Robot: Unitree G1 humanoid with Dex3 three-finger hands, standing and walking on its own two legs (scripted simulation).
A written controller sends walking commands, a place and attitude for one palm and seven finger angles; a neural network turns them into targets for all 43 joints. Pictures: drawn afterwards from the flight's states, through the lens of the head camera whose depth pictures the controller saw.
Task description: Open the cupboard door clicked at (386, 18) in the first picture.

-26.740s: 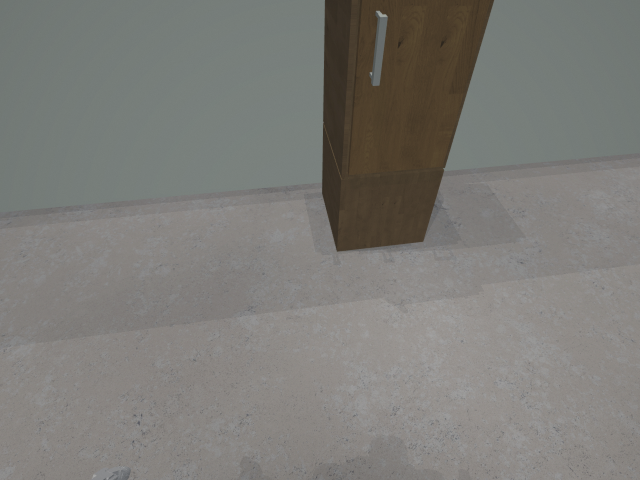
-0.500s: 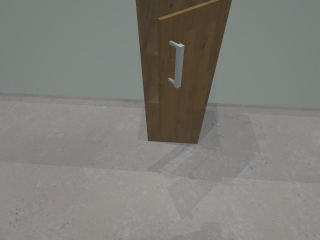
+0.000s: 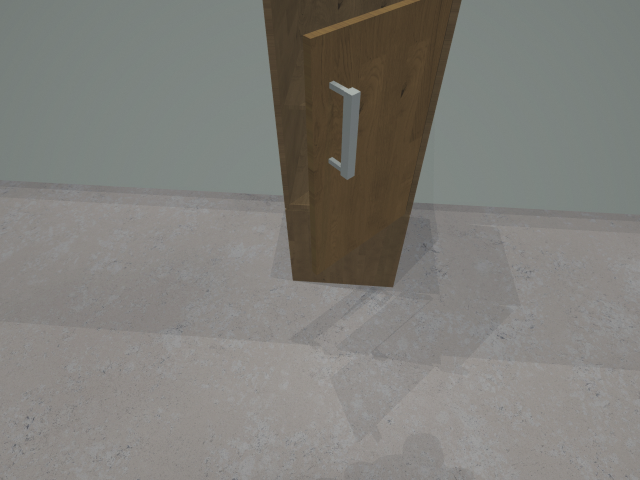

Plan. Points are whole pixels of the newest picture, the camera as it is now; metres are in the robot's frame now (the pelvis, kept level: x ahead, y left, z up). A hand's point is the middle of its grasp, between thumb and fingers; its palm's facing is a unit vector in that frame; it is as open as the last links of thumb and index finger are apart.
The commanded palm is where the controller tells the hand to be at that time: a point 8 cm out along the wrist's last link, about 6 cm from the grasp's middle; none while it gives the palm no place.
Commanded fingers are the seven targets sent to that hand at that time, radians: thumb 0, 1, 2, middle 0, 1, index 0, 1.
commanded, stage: look to check the result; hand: left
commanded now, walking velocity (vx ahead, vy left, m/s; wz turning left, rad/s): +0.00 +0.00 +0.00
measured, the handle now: (342, 132) +0.66 +0.00 +0.08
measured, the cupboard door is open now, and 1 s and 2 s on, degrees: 45 45 45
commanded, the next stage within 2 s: walk to a spot facing it in 0.08 s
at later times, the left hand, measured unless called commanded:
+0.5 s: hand out of the picture +0.02 +0.19 -0.18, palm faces -0.02 -0.98 -0.21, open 7.4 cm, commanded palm none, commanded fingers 0.00 0.90 0.90 -0.20 -0.30 -0.20 -0.30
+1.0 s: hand out of the picture +0.11 +0.14 -0.16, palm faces -0.32 -0.90 -0.29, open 7.4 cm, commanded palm none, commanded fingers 0.00 0.90 0.90 -0.20 -0.30 -0.20 -0.30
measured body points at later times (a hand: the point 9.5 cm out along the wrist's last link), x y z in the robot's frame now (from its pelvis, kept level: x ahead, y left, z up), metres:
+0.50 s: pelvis +0.01 +0.00 -0.01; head +0.03 +0.00 +0.44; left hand +0.02 +0.24 -0.17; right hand +0.00 -0.23 -0.17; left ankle +0.02 +0.13 -0.74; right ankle -0.04 -0.08 -0.74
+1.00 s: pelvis -0.02 -0.04 +0.00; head +0.03 -0.08 +0.44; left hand +0.13 +0.18 -0.14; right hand -0.02 -0.31 -0.16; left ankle +0.02 +0.12 -0.67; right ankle -0.04 -0.11 -0.74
